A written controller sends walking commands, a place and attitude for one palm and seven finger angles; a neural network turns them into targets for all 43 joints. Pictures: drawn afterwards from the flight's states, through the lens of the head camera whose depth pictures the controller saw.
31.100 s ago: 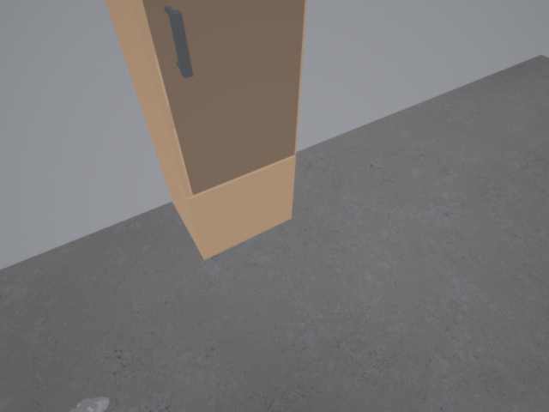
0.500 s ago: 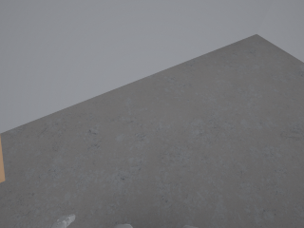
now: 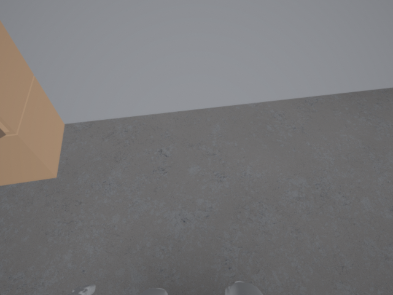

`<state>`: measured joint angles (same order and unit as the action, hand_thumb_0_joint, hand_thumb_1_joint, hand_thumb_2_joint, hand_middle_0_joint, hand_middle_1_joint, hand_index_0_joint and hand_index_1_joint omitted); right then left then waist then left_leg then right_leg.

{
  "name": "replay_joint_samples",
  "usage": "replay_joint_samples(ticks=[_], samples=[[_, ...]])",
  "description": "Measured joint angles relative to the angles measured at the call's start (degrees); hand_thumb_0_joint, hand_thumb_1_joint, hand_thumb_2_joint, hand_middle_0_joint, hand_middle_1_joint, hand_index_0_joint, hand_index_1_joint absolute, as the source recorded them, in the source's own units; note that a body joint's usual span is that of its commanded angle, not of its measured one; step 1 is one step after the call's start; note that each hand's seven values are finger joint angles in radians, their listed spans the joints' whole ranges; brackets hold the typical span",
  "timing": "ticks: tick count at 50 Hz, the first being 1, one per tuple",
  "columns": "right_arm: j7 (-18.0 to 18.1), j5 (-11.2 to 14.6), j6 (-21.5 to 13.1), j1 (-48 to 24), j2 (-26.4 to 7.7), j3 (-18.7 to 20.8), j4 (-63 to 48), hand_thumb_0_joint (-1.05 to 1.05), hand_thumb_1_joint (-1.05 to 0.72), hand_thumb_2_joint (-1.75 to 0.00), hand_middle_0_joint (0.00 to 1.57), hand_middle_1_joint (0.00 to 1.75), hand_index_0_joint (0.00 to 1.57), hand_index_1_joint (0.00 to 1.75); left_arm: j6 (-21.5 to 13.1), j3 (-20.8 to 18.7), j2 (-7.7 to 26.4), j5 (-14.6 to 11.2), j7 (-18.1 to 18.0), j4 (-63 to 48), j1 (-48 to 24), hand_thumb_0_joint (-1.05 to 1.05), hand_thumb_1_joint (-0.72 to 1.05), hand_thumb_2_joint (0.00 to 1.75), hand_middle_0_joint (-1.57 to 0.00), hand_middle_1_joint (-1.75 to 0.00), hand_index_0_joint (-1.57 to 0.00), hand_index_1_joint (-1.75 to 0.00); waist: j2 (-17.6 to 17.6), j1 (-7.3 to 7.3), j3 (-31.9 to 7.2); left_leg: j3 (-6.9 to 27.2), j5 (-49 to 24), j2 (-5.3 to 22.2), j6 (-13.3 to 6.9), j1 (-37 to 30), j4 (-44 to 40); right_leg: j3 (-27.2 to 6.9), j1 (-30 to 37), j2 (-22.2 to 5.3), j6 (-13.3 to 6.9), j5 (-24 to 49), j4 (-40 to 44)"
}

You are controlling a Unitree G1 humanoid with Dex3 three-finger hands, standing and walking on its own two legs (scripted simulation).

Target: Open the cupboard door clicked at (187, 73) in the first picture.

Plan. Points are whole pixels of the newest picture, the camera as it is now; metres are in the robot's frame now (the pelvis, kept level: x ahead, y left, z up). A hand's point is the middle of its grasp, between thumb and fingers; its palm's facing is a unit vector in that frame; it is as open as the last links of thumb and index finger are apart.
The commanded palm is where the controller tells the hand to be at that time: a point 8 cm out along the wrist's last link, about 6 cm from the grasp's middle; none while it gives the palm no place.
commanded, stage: turn to face it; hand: left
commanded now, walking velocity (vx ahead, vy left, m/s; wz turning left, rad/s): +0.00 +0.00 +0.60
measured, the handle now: out of the picture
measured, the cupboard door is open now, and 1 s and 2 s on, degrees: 38 38 38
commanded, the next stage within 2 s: take the last steps up to it in 1.30 s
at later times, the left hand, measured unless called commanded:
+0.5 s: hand out of the picture +0.01 +0.22 -0.18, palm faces +0.33 -0.92 -0.23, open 7.4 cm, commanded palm none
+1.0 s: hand out of the picture -0.06 +0.19 -0.18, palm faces +0.61 -0.76 -0.21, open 7.4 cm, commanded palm none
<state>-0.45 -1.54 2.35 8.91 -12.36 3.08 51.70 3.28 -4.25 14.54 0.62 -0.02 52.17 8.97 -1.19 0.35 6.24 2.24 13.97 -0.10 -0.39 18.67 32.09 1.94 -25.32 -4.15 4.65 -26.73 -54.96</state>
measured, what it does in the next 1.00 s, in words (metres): steps on the spot, turning left: right foot, then left foot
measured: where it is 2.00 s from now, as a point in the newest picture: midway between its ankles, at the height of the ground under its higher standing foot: outside the picture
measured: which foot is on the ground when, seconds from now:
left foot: down 0.00-0.10, up 0.12-0.36, down 0.38-0.68, up 0.70-0.96, down 0.98-1.00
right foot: up 0.00-0.10, down 0.12-0.38, up 0.40-0.66, down 0.68-0.98, up 1.00-1.00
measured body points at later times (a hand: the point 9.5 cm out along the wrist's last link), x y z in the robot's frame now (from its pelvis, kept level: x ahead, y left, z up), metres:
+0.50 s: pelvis +0.00 +0.00 -0.01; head +0.05 +0.03 +0.44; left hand -0.01 +0.27 -0.16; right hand +0.18 -0.22 -0.13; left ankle -0.02 +0.11 -0.73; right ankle +0.02 -0.15 -0.67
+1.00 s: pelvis +0.01 -0.01 -0.01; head +0.05 +0.03 +0.44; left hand -0.09 +0.23 -0.16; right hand +0.26 -0.15 -0.14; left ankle -0.04 +0.09 -0.74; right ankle +0.07 -0.15 -0.73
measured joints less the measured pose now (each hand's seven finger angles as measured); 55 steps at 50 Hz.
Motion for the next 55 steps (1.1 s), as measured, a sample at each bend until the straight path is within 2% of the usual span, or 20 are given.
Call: replay_joint_samples(ticks=[5, 6, 8, 11, 13, 16, 18, 19, 22, 24, 26, 33, 35, 37, 40, 44, 47, 49, 52, 55], samples=[[-0.17, 0.28, 1.26, 1.11, -0.38, 0.58, 0.52, 0.01, -0.90, -0.90, 0.20, 0.30, 0.20, 0.30, -1.62, 0.18, 0.07, -0.10, 0.01, -1.87, 0.39, 0.01, 0.91, 0.90, -0.20, -0.30, -0.20, -0.30, 1.83, 0.29, -1.29, 3.87, -0.50, -0.96, 1.38, 1.43, 0.56, 0.10, 7.36, 1.91, -1.25, 5.35, 19.47], [-0.29, 0.53, 1.54, 1.29, -0.30, 0.80, 0.44, 0.01, -0.90, -0.90, 0.21, 0.30, 0.20, 0.30, -2.22, 0.15, 0.44, 0.19, -0.12, -2.42, 0.88, 0.01, 0.90, 0.90, -0.20, -0.30, -0.20, -0.30, 0.96, -0.05, -1.79, 3.59, 2.57, -1.90, 1.59, 2.87, 3.09, -0.52, 8.20, 1.11, -2.38, 9.21, 23.21], [-0.64, 0.59, 2.14, 0.65, -1.36, 1.49, 0.77, 0.01, -0.90, -0.90, 0.20, 0.30, 0.20, 0.30, -2.45, 0.43, -0.48, 0.55, -0.51, -2.22, 0.71, 0.00, 0.90, 0.90, -0.20, -0.30, -0.20, -0.30, 2.34, 0.18, -0.88, 2.84, 10.34, -1.84, 1.72, 6.42, 14.20, 1.19, 8.02, 0.71, -3.37, 10.87, 21.31], [-1.19, 0.58, 2.78, -0.16, -2.27, 2.06, 1.28, 0.01, -0.90, -0.90, 0.20, 0.30, 0.20, 0.30, -2.25, 0.89, -1.72, 0.69, -0.88, -1.97, 1.58, 0.00, 0.90, 0.90, -0.20, -0.30, -0.20, -0.30, 2.72, 0.55, -0.28, -0.53, 12.30, -0.73, 2.46, 9.71, 27.70, 3.38, 9.85, -0.52, -3.28, 9.72, 22.39], [-1.39, 0.79, 2.74, -0.54, -2.06, 1.98, 1.20, 0.01, -0.91, -0.90, 0.20, 0.30, 0.20, 0.30, -2.26, 1.11, -2.04, 0.83, -0.92, -1.58, 2.05, 0.00, 0.90, 0.90, -0.20, -0.30, -0.20, -0.30, 1.52, 0.69, -0.01, -3.06, 13.23, 0.16, 3.12, 8.58, 26.36, 4.36, 10.96, -1.85, -2.98, 9.99, 23.75], [-1.56, 1.11, 2.16, -1.12, -1.56, 1.41, 0.75, 0.01, -0.91, -0.90, 0.20, 0.30, 0.19, 0.30, -2.68, 1.43, -2.13, 0.92, -0.58, -1.18, 2.51, 0.00, 0.90, 0.90, -0.21, -0.30, -0.20, -0.30, -0.60, 0.34, 0.44, -5.85, 12.88, 0.58, 3.38, 4.29, 15.73, 5.79, 11.44, -4.10, -2.22, 9.68, 23.62], [-1.68, 1.16, 1.50, -1.42, -1.56, 0.99, 0.16, 0.01, -0.91, -0.90, 0.20, 0.30, 0.19, 0.30, -2.71, 1.52, -2.04, 0.63, -0.22, -1.03, 3.05, 0.00, 0.90, 0.90, -0.21, -0.30, -0.20, -0.30, -1.35, 0.27, 0.47, -6.68, 7.53, 0.45, 2.92, 0.53, 6.10, 6.95, 10.75, -5.43, -1.30, 8.17, 21.17], [-1.78, 1.06, 0.98, -1.20, -2.02, 0.81, -0.47, 0.01, -0.91, -0.90, 0.20, 0.30, 0.19, 0.30, -2.46, 1.49, -2.14, 0.39, -0.02, -1.21, 3.64, 0.00, 0.90, 0.90, -0.21, -0.30, -0.20, -0.30, -0.66, 0.31, -0.16, -5.78, 2.13, 1.04, 1.53, -0.82, 1.79, 7.75, 9.38, -5.48, -0.84, 7.02, 18.46], [-1.10, 0.51, -0.28, -1.81, -1.11, 0.50, -0.84, 0.01, -0.91, -0.90, 0.20, 0.30, 0.19, 0.30, -0.59, 1.00, -0.87, 0.23, -0.16, -0.38, 2.50, 0.01, 0.90, 0.90, -0.21, -0.30, -0.20, -0.30, -1.76, 0.04, 0.58, -4.42, 2.96, 0.01, -0.92, 1.11, 4.80, 3.30, 3.15, -4.28, 0.40, -3.29, 2.70], [-0.43, 0.34, -0.65, -1.34, -0.48, 0.18, -0.91, 0.01, -0.91, -0.90, 0.20, 0.30, 0.20, 0.30, 0.04, 0.57, -0.31, 0.13, -0.30, 0.34, 1.39, 0.01, 0.90, 0.90, -0.21, -0.30, -0.20, -0.30, -1.64, -0.05, 0.65, -3.06, 3.31, -0.24, -0.88, 0.85, 3.82, 1.27, 0.05, -2.51, 0.53, -2.74, -4.33], [0.00, 0.24, -0.60, -0.83, -0.16, -0.08, -0.60, 0.01, -0.90, -0.90, 0.20, 0.30, 0.20, 0.30, 0.12, 0.29, -0.09, 0.03, -0.19, 0.34, 0.55, 0.01, 0.90, 0.90, -0.20, -0.30, -0.20, -0.30, -1.07, -0.18, 0.60, -1.66, 1.97, -0.40, -0.36, 0.07, 1.62, 0.40, -1.23, -1.30, 0.56, -0.89, -5.79], [-0.02, 0.15, 0.86, 0.66, -0.28, 0.25, 0.81, 0.01, -0.90, -0.90, 0.20, 0.30, 0.20, 0.30, -1.25, 0.31, -0.29, -0.29, 0.00, -1.68, -0.55, 0.01, 0.91, 0.90, -0.20, -0.30, -0.20, -0.30, 1.99, 0.34, -0.70, 3.69, 0.10, -0.93, 1.10, 0.14, -0.33, 0.06, 5.79, 1.99, -0.65, 4.49, 14.90], [-0.21, 0.61, 1.37, 1.04, -0.42, 0.65, 0.76, 0.01, -0.90, -0.90, 0.21, 0.30, 0.20, 0.30, -2.34, 0.31, -0.09, 0.12, -0.22, -2.52, 0.02, 0.01, 0.90, 0.90, -0.20, -0.30, -0.20, -0.30, 1.55, 0.04, -1.47, 4.06, 3.90, -2.15, 1.71, 2.44, 3.84, -0.20, 8.44, 1.36, -2.33, 9.12, 22.30], [-0.50, 0.68, 1.95, 0.50, -1.43, 1.35, 1.08, 0.01, -0.90, -0.90, 0.20, 0.30, 0.20, 0.30, -2.63, 0.73, -1.07, 0.43, -0.57, -2.37, -0.06, 0.00, 0.90, 0.90, -0.20, -0.30, -0.20, -0.30, 2.85, 0.50, -0.58, 2.85, 11.51, -2.20, 1.99, 5.90, 15.02, 1.71, 8.94, 0.81, -3.64, 9.02, 20.84], [-0.96, 0.69, 2.61, -0.26, -2.25, 1.84, 1.66, 0.01, -0.90, -0.90, 0.20, 0.30, 0.20, 0.30, -2.67, 1.24, -2.20, 0.48, -0.93, -2.14, 0.98, 0.00, 0.90, 0.90, -0.20, -0.30, -0.20, -0.30, 3.02, 0.92, -0.05, -0.77, 13.03, -1.07, 2.88, 9.28, 28.32, 4.03, 11.37, -0.56, -3.76, 8.40, 22.45], [-1.47, 1.00, 2.59, -1.16, -1.85, 1.52, 1.58, 0.01, -0.91, -0.90, 0.20, 0.30, 0.19, 0.30, -2.85, 1.58, -2.66, 0.71, -0.79, -1.42, 2.22, 0.00, 0.90, 0.90, -0.21, -0.30, -0.20, -0.30, 0.75, 0.76, 0.25, -5.00, 13.10, 0.62, 3.67, 6.77, 22.60, 6.41, 13.60, -3.01, -3.09, 8.87, 24.65], [-1.60, 1.14, 1.97, -2.02, -1.51, 0.94, 1.07, 0.01, -0.91, -0.90, 0.20, 0.30, 0.19, 0.30, -3.08, 1.64, -2.50, 0.75, -0.42, -0.83, 3.12, 0.00, 0.90, 0.90, -0.21, -0.30, -0.20, -0.30, -0.78, 0.10, 0.45, -6.76, 10.70, 0.74, 3.22, 2.55, 11.24, 8.12, 13.65, -4.80, -2.05, 7.69, 23.14], [-1.73, 0.99, 1.11, -2.19, -1.82, 0.52, 0.16, 0.01, -0.91, -0.90, 0.20, 0.30, 0.19, 0.30, -2.85, 1.48, -2.28, 0.38, -0.11, -0.64, 4.33, 0.00, 0.90, 0.90, -0.21, -0.30, -0.20, -0.30, -0.68, -0.13, -0.16, -6.79, 2.58, 1.15, 1.81, -1.02, 1.95, 9.25, 12.13, -5.44, -1.15, 5.64, 19.17], [-1.08, 0.54, -0.38, -2.90, -1.00, 0.20, -0.50, 0.01, -0.91, -0.90, 0.20, 0.30, 0.19, 0.30, -0.95, 0.99, -0.89, 0.15, -0.33, 0.44, 3.73, 0.01, 0.90, 0.90, -0.21, -0.30, -0.20, -0.30, -1.90, -0.55, 0.40, -5.90, 2.59, 0.27, -1.09, 0.84, 4.89, 4.64, 5.91, -4.58, 0.01, -4.08, 3.54], [0.03, 0.27, -0.88, -2.23, -0.12, -0.40, -0.64, 0.01, -0.91, -0.90, 0.20, 0.30, 0.20, 0.30, 0.12, 0.42, -0.21, 0.01, -0.53, 1.69, 2.42, 0.01, 0.90, 0.90, -0.21, -0.30, -0.20, -0.30, -1.54, -0.77, 0.30, -4.29, 2.67, 0.09, -1.40, 0.27, 3.20, 1.53, 1.33, -2.12, 0.02, -3.47, -5.82]])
